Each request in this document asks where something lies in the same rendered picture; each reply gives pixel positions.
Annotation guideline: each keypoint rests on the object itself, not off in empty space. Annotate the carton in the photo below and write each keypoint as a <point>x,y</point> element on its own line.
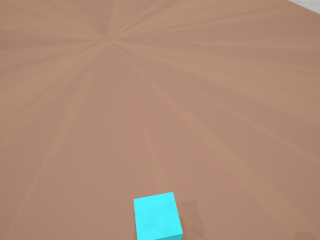
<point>157,218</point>

